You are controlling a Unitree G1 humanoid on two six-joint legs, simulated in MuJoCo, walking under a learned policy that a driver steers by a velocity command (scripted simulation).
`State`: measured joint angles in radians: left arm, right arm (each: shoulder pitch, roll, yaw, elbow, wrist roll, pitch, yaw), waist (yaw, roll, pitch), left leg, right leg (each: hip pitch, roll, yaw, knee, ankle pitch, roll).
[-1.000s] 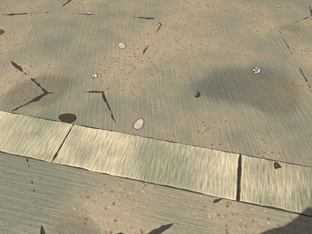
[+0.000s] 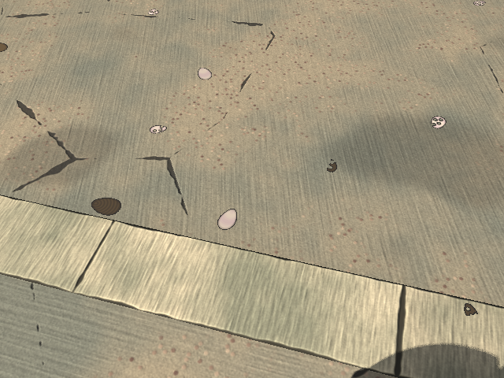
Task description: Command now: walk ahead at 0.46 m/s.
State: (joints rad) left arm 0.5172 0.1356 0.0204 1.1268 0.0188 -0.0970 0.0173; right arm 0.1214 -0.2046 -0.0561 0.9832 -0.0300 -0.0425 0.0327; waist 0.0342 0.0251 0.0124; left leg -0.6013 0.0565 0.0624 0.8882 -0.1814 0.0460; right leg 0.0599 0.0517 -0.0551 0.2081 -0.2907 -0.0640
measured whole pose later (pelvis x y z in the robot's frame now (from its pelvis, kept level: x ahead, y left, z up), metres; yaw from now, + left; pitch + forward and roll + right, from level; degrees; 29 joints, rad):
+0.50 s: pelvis +0.28 +0.05 +0.00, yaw +12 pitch +0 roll +0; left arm 0.05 0.21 0.05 0.85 0.04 -0.04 -0.01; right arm 0.42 -0.19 -0.06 1.01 0.00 -0.06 0.00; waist -0.06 -0.03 0.05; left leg -0.08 -0.14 -0.05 0.28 -0.20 0.14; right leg -0.66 -0.11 0.04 0.85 -0.10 0.03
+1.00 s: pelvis +0.44 +0.04 +0.00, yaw +19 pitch +0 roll +1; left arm 0.23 0.18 0.00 0.90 0.02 -0.03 0.01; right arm 0.22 -0.22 -0.05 0.92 -0.02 0.06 -0.02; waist 0.01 0.03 0.05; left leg -0.31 -0.02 -0.08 0.75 -0.44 0.00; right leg -0.32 0.04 -0.05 0.41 -0.08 -0.08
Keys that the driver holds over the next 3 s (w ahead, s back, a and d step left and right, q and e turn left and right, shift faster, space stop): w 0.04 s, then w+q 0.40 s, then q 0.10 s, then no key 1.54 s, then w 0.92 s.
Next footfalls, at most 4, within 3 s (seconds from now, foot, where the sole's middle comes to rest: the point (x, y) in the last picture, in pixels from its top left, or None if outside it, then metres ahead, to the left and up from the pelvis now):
0.16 left None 0.27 0.09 -0.78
0.70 right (278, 345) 0.58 0.00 -0.78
1.08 left None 0.43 0.16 -0.78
2.40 right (274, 311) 0.68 0.01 -0.78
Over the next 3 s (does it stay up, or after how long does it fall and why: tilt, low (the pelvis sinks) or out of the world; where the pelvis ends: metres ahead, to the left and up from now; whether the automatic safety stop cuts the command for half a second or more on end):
stays up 0.84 0.17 -0.02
